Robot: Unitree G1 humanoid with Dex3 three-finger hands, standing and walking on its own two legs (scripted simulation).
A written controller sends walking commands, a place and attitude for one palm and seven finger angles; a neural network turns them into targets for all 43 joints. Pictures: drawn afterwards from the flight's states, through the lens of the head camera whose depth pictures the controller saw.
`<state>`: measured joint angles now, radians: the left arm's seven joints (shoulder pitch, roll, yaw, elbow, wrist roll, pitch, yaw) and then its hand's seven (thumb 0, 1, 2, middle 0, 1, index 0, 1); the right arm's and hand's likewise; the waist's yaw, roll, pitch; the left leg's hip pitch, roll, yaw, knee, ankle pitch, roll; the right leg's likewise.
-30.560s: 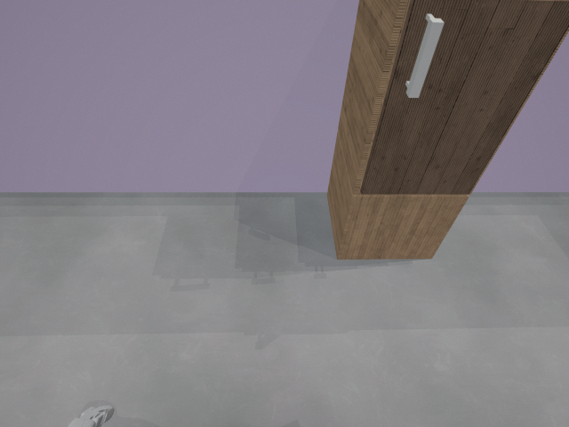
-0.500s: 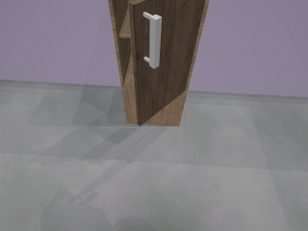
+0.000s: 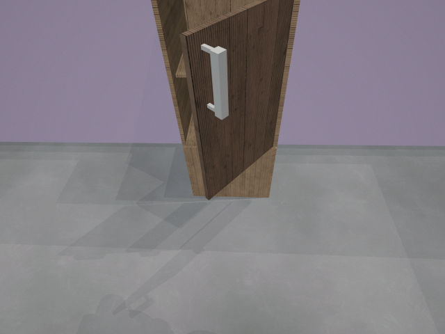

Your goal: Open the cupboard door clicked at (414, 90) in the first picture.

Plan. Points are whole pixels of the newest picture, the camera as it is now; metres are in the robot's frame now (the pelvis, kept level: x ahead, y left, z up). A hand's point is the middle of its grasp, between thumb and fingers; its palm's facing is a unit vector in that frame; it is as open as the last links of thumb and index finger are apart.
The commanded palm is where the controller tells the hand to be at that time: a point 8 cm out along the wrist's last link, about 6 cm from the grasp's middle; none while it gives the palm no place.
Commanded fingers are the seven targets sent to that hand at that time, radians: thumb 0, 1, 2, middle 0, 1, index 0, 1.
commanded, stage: let the arm hang, fingers relaxed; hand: left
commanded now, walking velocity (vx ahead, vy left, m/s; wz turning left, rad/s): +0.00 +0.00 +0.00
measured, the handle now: (214, 82) +0.62 +0.05 +0.12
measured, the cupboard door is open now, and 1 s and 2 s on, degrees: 48 48 48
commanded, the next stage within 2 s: look to check the result in 0.18 s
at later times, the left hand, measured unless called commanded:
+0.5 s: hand out of the picture +0.11 +0.23 -0.15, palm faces -0.02 -0.93 -0.36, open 7.4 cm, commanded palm none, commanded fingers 0.00 0.90 0.90 -0.20 -0.30 -0.20 -0.30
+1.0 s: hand out of the picture +0.13 +0.22 -0.15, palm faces -0.04 -0.94 -0.35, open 7.4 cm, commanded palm none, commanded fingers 0.00 0.90 0.90 -0.20 -0.30 -0.20 -0.30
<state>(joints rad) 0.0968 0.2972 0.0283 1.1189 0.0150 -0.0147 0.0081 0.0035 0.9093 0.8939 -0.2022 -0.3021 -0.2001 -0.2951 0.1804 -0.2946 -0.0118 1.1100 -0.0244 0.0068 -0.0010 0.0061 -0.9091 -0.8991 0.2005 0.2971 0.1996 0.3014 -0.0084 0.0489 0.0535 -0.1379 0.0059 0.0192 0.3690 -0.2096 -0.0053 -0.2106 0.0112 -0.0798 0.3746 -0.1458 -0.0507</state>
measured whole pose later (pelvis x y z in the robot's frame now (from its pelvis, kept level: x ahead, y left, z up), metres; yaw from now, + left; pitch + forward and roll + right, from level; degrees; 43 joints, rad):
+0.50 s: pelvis +0.03 -0.02 +0.00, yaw +0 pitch +0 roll +0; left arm 0.09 0.30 0.02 1.13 0.01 -0.02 0.01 0.00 0.91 0.89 -0.20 -0.30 -0.20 -0.30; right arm 0.11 -0.33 -0.01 1.11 -0.02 0.01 -0.01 0.01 -0.91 -0.90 0.20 0.30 0.20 0.30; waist -0.01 0.04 0.07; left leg -0.07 0.04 0.01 0.29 -0.22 -0.03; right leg -0.15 0.04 -0.09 0.31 -0.16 -0.07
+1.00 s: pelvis +0.04 -0.01 +0.00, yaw -2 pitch +0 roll +0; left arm 0.09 0.30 0.02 1.11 0.01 -0.01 0.02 0.00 0.91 0.89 -0.20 -0.30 -0.20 -0.30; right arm 0.13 -0.32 -0.01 1.10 -0.02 0.02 -0.02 0.01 -0.91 -0.90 0.20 0.30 0.20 0.30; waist -0.01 0.03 0.06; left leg -0.06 0.05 0.05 0.32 -0.24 -0.03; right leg -0.15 0.06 -0.05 0.32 -0.17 -0.07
